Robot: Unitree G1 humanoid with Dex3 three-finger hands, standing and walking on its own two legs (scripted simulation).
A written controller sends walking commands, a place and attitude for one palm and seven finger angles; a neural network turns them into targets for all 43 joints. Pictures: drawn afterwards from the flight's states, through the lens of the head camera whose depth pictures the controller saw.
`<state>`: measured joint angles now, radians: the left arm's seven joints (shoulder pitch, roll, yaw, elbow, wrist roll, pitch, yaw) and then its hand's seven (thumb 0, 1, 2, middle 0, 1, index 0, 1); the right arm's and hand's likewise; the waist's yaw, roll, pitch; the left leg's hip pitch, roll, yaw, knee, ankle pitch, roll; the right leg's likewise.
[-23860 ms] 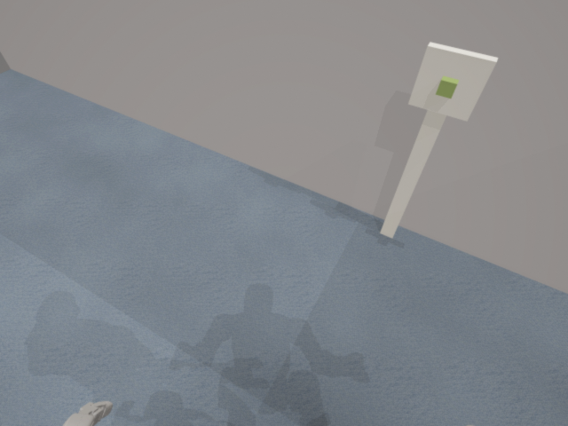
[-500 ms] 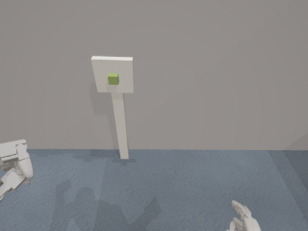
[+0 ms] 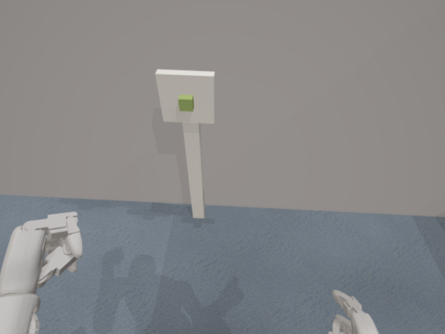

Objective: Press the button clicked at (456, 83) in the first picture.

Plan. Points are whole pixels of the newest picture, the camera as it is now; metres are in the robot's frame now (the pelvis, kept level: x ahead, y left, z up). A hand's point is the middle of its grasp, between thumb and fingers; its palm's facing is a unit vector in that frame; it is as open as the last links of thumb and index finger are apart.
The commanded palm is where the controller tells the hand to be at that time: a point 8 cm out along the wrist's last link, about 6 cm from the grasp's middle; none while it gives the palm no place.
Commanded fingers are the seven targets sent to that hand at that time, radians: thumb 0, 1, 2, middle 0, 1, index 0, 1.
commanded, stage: let the arm hang, fingers relaxed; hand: left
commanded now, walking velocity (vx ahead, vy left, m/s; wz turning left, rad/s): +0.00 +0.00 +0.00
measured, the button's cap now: (186, 102) +0.79 +0.17 -0.02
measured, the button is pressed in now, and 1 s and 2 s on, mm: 0 0 0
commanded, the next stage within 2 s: stand and wait in 1.04 s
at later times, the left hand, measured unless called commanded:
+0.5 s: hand out of the picture -0.07 +0.19 -0.16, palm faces +0.02 -0.97 -0.25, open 5.3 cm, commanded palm none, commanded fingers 0.00 0.90 0.90 -0.24 -0.34 -0.24 -0.34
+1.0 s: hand out of the picture +0.02 +0.13 -0.17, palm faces +0.04 -0.98 -0.17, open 7.3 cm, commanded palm none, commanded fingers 0.00 0.90 0.90 -0.20 -0.30 -0.20 -0.30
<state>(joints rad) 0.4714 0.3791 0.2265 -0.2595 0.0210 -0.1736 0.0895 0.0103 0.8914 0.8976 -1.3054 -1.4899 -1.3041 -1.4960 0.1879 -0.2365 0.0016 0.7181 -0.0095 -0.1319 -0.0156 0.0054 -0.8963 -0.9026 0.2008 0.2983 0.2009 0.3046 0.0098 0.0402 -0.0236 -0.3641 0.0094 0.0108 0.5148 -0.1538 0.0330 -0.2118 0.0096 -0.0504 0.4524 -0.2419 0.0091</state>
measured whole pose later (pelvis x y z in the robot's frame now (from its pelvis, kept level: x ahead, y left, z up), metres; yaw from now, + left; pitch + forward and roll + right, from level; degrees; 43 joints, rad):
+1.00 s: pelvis +0.03 -0.03 +0.00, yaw +0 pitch -2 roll +0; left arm 0.28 0.12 0.01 1.13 0.01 -0.01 0.04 0.02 0.92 0.90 -0.21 -0.30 -0.20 -0.30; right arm 0.30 -0.11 0.00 1.13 -0.02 0.02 -0.04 0.00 -0.91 -0.90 0.20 0.30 0.20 0.30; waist -0.01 0.00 0.04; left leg -0.25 0.02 0.00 0.46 -0.18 -0.01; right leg -0.12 0.02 -0.06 0.44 -0.29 -0.03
